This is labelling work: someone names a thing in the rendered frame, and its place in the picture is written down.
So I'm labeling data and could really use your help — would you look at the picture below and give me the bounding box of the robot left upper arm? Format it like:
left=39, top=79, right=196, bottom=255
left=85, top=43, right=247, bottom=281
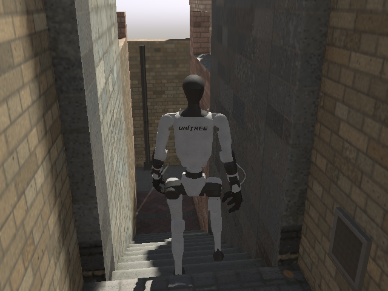
left=154, top=113, right=176, bottom=160

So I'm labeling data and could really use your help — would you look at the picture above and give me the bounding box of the robot left hand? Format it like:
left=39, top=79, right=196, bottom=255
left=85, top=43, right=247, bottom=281
left=152, top=175, right=167, bottom=194

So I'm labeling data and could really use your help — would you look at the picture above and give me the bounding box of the robot right hand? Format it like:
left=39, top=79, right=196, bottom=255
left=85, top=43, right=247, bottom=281
left=222, top=190, right=243, bottom=213

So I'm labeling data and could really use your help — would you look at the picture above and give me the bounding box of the right robot forearm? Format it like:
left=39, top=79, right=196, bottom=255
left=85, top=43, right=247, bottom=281
left=224, top=150, right=241, bottom=193

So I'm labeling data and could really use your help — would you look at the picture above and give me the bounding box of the left robot foot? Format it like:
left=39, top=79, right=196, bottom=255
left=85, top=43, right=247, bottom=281
left=173, top=267, right=186, bottom=275

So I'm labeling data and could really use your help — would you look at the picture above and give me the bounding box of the left robot forearm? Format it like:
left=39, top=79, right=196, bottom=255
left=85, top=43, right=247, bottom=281
left=151, top=148, right=164, bottom=179

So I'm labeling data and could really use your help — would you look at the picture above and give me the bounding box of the robot right upper arm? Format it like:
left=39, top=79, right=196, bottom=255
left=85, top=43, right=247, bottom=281
left=212, top=113, right=233, bottom=163

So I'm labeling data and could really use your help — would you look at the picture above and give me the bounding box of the robot left thigh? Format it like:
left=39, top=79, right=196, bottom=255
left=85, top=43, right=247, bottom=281
left=164, top=178, right=185, bottom=234

